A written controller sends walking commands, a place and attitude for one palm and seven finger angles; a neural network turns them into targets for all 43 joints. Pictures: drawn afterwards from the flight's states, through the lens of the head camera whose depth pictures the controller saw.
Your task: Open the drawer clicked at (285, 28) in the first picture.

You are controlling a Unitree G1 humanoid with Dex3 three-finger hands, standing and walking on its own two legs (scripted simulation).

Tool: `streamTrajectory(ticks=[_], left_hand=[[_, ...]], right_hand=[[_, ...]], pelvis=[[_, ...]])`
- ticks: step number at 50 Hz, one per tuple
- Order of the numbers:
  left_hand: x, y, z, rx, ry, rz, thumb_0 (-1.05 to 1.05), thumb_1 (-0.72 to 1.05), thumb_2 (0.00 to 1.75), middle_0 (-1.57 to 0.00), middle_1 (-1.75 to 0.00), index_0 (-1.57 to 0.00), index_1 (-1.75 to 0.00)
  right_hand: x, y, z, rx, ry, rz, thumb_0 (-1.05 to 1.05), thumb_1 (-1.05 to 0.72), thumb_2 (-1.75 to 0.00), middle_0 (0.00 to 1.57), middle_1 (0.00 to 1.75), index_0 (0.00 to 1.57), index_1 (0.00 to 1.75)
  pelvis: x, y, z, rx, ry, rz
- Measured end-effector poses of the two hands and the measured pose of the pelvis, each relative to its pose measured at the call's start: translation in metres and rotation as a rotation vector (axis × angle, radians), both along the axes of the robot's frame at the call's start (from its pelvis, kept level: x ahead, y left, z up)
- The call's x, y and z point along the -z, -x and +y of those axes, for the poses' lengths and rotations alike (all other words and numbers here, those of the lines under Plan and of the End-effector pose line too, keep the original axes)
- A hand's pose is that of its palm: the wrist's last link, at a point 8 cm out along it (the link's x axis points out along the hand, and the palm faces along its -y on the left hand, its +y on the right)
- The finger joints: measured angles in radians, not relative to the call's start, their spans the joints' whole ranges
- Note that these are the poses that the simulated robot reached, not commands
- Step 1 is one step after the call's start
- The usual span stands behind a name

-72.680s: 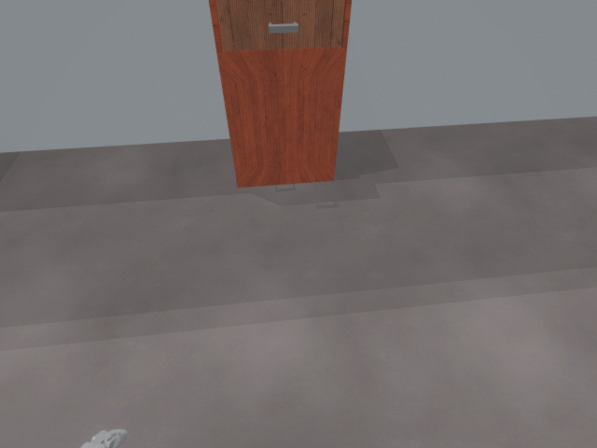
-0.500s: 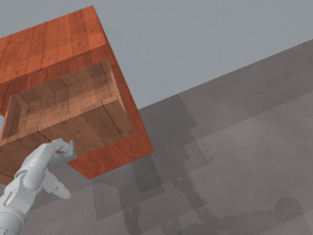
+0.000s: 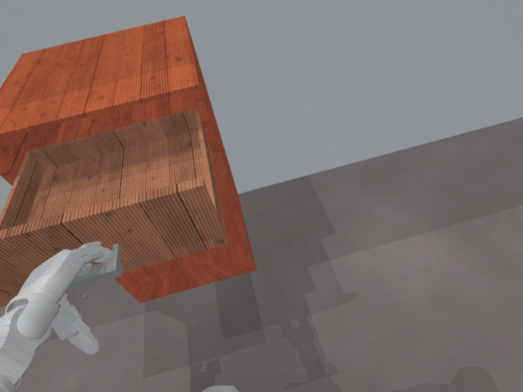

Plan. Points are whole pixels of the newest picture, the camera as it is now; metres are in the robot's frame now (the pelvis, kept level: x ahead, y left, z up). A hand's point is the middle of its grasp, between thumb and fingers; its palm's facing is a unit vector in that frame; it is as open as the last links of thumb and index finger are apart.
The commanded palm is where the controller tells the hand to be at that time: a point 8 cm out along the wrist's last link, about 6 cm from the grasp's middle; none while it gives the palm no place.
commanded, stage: relax the arm and regain balance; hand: left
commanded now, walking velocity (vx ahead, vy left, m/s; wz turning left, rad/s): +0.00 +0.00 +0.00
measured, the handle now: (89, 266) +0.34 +0.29 +0.02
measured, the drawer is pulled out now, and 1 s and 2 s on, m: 0.30 0.30 0.30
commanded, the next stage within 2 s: stand and wait in 0.76 s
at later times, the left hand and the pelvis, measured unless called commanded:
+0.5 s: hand (86, 294) +0.28 +0.27 +0.03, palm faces -0.24 -0.42 -0.88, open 13.3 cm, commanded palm none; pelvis +0.03 -0.03 -0.01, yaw +5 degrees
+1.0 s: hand (85, 296) +0.28 +0.27 +0.03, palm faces -0.29 -0.43 -0.86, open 13.8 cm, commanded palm none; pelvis +0.02 -0.02 +0.02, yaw +3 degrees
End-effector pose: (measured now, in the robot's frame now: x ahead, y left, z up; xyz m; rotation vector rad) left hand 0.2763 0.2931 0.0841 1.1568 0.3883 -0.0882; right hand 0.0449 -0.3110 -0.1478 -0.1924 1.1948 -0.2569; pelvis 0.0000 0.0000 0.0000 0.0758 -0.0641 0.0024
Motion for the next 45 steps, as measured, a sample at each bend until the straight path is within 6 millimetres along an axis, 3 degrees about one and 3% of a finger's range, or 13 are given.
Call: streamTrajectory(ticks=[6, 12, 22, 31, 45], left_hand=[[0.0, 0.0, 0.001, 0.009, 0.002, 0.01, 0.0, -0.48, 0.3, -0.28, -0.77, -0.56, -0.63], [0.0, -0.001, 0.001, 0.013, -0.002, 0.007, 0.0, -0.48, 0.3, -0.27, -0.78, -0.55, -0.63], [-0.001, -0.001, -0.004, -0.068, -0.006, -0.012, 0.0, -0.48, 0.3, -0.34, -0.73, -0.65, -0.6], [-0.001, 0.0, -0.003, -0.044, -0.013, 0.004, 0.0, -0.48, 0.3, -0.32, -0.71, -0.59, -0.63], [-0.003, -0.001, -0.004, -0.051, 0.01, 0.049, 0.0, -0.48, 0.3, -0.27, -0.69, -0.56, -0.61]], right_hand=[[-0.017, -0.027, -0.015, -0.046, 0.041, 0.002, 0.01, -0.9, -0.9, 0.2, 0.3, 0.2, 0.3], [-0.007, -0.046, -0.012, -0.087, 0.026, -0.037, 0.01, -0.9, -0.9, 0.2, 0.3, 0.2, 0.3], [0.014, -0.025, -0.019, -0.075, -0.035, -0.014, 0.01, -0.9, -0.9, 0.2, 0.3, 0.21, 0.3], [0.002, -0.001, -0.028, -0.085, 0.009, 0.118, 0.01, -0.9, -0.9, 0.2, 0.3, 0.21, 0.3], [-0.021, -0.012, -0.017, -0.054, -0.013, 0.002, 0.01, -0.9, -0.9, 0.2, 0.3, 0.21, 0.3]], pelvis=[[-0.008, -0.015, -0.002, -0.021, 0.015, 0.002], [0.001, -0.028, -0.003, -0.009, 0.032, -0.006], [0.014, -0.022, -0.034, -0.071, 0.008, -0.033], [0.003, -0.033, -0.024, -0.099, 0.045, -0.012], [-0.015, -0.018, -0.022, -0.055, 0.04, -0.031]])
